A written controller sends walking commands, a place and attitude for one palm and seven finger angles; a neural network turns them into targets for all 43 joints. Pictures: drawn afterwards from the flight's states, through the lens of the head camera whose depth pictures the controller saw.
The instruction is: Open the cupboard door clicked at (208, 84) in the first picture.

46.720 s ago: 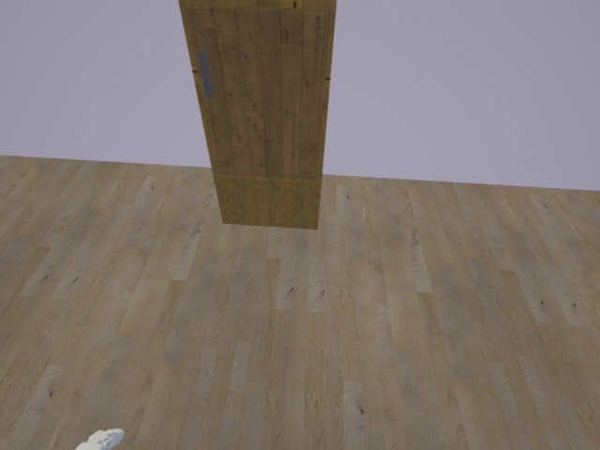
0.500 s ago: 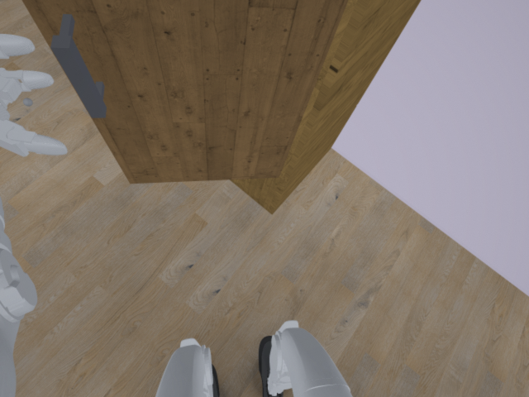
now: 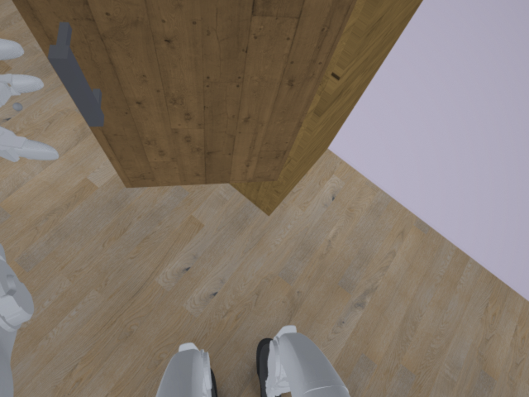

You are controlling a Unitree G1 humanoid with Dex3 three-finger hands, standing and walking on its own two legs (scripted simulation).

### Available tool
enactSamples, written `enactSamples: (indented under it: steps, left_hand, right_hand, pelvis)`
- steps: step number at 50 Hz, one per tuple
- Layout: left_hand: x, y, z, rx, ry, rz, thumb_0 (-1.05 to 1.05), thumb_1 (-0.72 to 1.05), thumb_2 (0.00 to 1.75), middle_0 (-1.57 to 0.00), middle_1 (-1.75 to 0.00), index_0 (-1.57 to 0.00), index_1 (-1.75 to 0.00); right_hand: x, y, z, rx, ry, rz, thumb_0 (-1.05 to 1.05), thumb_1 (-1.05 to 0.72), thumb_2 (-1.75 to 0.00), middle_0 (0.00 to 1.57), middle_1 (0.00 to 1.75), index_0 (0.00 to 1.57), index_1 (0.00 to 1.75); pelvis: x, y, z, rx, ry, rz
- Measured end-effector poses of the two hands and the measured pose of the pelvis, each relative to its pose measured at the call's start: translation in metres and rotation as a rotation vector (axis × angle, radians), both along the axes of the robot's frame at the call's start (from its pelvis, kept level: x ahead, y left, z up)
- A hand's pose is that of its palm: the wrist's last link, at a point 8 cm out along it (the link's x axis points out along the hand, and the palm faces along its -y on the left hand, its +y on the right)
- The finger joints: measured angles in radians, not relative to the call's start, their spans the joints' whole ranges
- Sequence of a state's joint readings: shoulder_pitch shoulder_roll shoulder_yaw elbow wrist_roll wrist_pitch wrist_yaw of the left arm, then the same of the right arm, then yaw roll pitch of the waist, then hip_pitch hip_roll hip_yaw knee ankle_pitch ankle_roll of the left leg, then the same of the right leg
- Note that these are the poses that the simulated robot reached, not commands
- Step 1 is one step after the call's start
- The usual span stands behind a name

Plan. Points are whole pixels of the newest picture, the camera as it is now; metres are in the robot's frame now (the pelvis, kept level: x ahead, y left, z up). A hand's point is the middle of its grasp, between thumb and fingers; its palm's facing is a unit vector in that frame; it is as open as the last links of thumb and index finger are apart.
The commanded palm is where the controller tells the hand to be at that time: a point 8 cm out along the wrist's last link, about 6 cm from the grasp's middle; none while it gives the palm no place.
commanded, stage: move the hooked fingers beside the handle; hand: left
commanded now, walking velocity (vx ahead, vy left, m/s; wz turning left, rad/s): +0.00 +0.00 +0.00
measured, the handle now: (81, 79) +0.55 +0.22 +0.05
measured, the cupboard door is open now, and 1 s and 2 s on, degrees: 46 46 46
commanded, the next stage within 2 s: slide the fingers in behind the handle in 0.42 s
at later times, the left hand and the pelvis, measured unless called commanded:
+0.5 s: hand (21, 120) +0.48 +0.28 +0.06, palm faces +0.03 -1.00 -0.02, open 14.0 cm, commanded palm +0.47 +0.31 +0.05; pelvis -0.01 +0.00 +0.00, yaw +1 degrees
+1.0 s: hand (46, 112) +0.49 +0.25 +0.06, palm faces +0.02 -1.00 -0.03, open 14.0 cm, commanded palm +0.47 +0.28 +0.05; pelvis -0.01 -0.01 +0.00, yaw +1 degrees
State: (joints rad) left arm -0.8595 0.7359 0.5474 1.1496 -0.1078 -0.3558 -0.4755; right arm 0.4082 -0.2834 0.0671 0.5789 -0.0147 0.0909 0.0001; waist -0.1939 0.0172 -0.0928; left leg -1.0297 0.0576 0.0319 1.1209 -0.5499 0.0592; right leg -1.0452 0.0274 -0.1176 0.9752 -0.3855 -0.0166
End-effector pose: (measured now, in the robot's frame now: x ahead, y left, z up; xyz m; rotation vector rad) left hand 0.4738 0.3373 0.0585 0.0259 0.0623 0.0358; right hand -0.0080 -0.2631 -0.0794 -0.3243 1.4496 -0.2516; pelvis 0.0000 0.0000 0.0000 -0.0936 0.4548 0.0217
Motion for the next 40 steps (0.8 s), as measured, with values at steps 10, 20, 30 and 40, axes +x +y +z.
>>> enactSamples:
  steps: [10, 20, 30, 40]
  left_hand:
    - [-0.010, 0.006, 0.003, 0.004, 0.002, -0.003, -0.02, -0.50, 0.30, -0.30, -1.20, -0.30, -1.20]
    - [-0.020, -0.005, 0.005, -0.018, -0.013, -0.019, -0.02, -0.50, 0.30, -0.30, -1.20, -0.30, -1.20]
    - [-0.015, -0.008, 0.010, 0.010, -0.056, 0.005, -0.02, -0.50, 0.30, -0.30, -1.20, -0.30, -1.20]
    - [-0.012, -0.022, 0.004, -0.006, -0.011, -0.028, -0.02, -0.50, 0.30, -0.30, -1.20, -0.30, -1.20]
  right_hand:
    - [0.022, -0.002, 0.002, -0.014, -0.065, 0.032, 0.00, -0.91, -0.90, 0.21, 0.30, 0.21, 0.30]
    - [0.021, 0.001, -0.002, 0.002, -0.074, 0.039, 0.00, -0.91, -0.90, 0.21, 0.30, 0.21, 0.30]
    - [0.004, -0.002, -0.008, -0.002, -0.061, 0.033, 0.00, -0.91, -0.90, 0.21, 0.30, 0.21, 0.30]
    - [-0.010, -0.006, -0.008, 0.001, -0.033, 0.013, 0.00, -0.91, -0.90, 0.21, 0.30, 0.21, 0.30]
  pelvis:
    - [0.000, 0.002, 0.002, -0.002, -0.022, 0.009]
    - [-0.005, 0.003, 0.002, 0.002, -0.040, 0.014]
    - [-0.015, -0.002, -0.004, 0.005, -0.032, 0.012]
    - [-0.016, -0.004, -0.004, 0.010, -0.025, 0.007]
